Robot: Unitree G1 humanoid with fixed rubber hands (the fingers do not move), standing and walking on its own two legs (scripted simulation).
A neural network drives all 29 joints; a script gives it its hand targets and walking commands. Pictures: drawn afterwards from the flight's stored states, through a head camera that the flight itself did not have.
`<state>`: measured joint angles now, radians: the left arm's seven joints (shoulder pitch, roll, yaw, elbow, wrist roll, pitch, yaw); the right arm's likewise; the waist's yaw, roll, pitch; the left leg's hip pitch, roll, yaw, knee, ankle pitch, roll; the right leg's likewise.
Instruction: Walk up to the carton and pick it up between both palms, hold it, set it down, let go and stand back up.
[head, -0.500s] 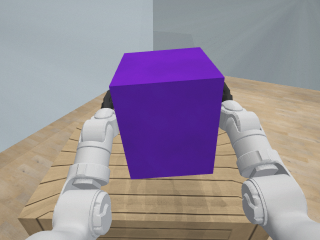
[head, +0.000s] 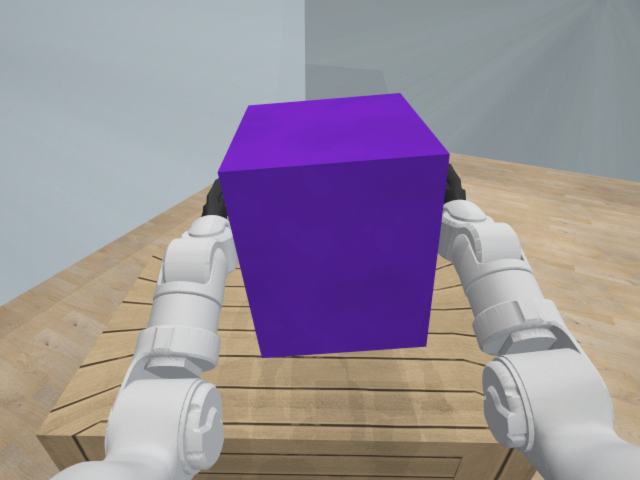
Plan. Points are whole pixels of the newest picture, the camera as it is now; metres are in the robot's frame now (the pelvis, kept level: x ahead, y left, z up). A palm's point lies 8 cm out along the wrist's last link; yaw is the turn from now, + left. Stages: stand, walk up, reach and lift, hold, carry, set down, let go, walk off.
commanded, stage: hold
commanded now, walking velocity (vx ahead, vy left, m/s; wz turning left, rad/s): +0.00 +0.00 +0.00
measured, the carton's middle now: (333, 220) +0.37 +0.00 +0.23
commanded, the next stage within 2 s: none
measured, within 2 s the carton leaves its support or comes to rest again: neither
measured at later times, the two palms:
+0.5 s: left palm (217, 229) +0.36 +0.15 +0.22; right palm (449, 213) +0.37 -0.14 +0.24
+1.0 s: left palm (217, 229) +0.36 +0.15 +0.22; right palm (449, 213) +0.37 -0.14 +0.24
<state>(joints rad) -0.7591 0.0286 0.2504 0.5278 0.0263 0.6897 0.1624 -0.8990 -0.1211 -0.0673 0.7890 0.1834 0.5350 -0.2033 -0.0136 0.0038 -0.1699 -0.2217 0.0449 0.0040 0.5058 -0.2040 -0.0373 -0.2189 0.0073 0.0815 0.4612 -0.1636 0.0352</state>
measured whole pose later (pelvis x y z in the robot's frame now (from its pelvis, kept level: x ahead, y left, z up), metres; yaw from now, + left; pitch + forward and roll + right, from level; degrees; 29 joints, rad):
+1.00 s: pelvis +0.00 +0.00 +0.00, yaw +0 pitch -4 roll -1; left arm -0.76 0.03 0.25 0.53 0.03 0.69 0.16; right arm -0.90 -0.12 -0.07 0.79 0.18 0.53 -0.20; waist -0.01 0.00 -0.17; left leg -0.23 0.04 0.00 0.51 -0.20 -0.04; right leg -0.22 0.01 0.08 0.46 -0.16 0.04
